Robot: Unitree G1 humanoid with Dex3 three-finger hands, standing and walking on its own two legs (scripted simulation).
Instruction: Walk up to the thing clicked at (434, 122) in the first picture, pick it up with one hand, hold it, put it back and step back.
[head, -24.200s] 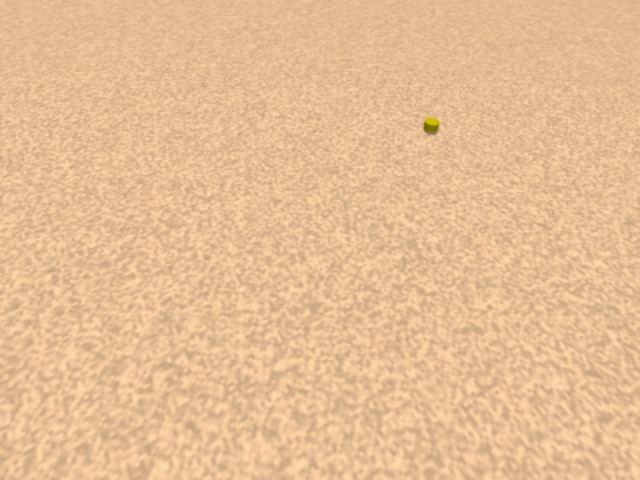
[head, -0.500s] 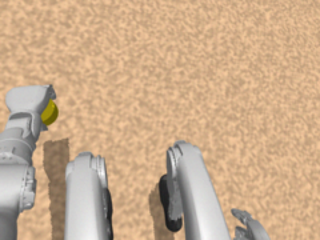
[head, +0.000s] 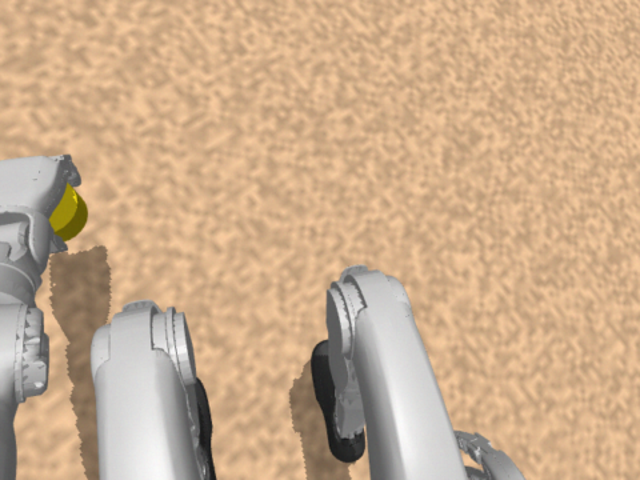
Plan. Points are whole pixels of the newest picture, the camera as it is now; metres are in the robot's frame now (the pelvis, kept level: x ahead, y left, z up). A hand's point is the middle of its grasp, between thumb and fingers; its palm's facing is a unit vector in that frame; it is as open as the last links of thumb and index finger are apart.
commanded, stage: lower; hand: left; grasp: from above
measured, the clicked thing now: (48, 209) +0.47 +0.28 -0.19
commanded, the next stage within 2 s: rest in 0.40 s
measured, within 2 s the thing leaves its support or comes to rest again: rests again in 1.54 s
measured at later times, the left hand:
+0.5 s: hand (65, 224) +0.45 +0.27 -0.22, palm faces -0.45 -0.08 -0.89, open 10.1 cm
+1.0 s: hand (75, 225) +0.46 +0.27 -0.27, palm faces -0.44 -0.12 -0.89, open 10.1 cm
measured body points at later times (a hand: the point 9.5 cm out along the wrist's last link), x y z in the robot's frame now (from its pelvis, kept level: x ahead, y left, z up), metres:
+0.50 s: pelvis +0.00 +0.00 -0.03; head +0.25 +0.07 +0.34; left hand +0.47 +0.27 -0.17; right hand +0.04 -0.28 -0.12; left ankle +0.08 +0.13 -0.31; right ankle +0.10 -0.13 -0.31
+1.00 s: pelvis +0.01 +0.00 -0.05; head +0.27 +0.08 +0.31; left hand +0.48 +0.28 -0.22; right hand +0.02 -0.27 -0.12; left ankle +0.08 +0.13 -0.31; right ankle +0.10 -0.13 -0.31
